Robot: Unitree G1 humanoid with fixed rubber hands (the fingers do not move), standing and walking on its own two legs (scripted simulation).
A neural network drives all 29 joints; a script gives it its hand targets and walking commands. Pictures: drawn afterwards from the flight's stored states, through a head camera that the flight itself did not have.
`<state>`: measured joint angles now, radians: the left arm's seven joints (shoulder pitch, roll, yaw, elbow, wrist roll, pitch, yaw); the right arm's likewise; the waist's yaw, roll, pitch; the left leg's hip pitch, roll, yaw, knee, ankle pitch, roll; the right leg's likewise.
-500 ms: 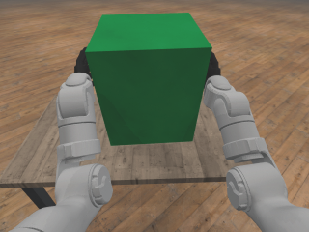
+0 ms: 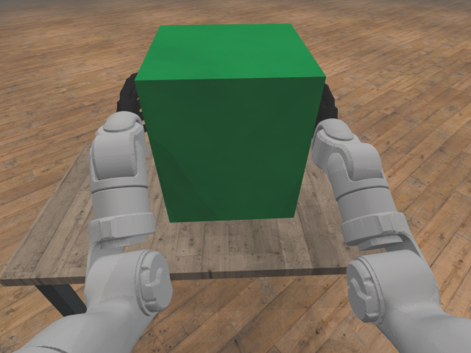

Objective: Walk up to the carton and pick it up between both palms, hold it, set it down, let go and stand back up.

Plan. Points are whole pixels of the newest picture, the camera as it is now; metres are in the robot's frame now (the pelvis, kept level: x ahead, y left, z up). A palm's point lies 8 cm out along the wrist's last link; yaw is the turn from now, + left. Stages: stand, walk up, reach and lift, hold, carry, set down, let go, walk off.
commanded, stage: hold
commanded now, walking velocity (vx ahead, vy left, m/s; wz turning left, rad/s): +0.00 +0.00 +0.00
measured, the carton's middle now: (229, 124) +0.39 +0.00 +0.24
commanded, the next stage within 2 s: none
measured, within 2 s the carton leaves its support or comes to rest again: neither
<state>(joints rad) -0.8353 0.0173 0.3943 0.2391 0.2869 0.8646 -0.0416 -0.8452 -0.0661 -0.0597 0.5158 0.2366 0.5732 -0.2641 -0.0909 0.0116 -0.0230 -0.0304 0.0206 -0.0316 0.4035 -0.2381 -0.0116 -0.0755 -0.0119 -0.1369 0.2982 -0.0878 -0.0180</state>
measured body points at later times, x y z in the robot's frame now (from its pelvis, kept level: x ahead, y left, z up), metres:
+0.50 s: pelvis +0.00 +0.00 +0.00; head -0.07 +0.01 +0.44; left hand +0.39 +0.16 +0.26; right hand +0.38 -0.15 +0.24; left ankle +0.00 +0.12 -0.74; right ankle +0.06 -0.11 -0.75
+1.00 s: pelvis +0.00 +0.00 +0.00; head -0.07 +0.00 +0.45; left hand +0.39 +0.15 +0.26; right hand +0.38 -0.15 +0.24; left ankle +0.00 +0.12 -0.74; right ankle +0.06 -0.11 -0.75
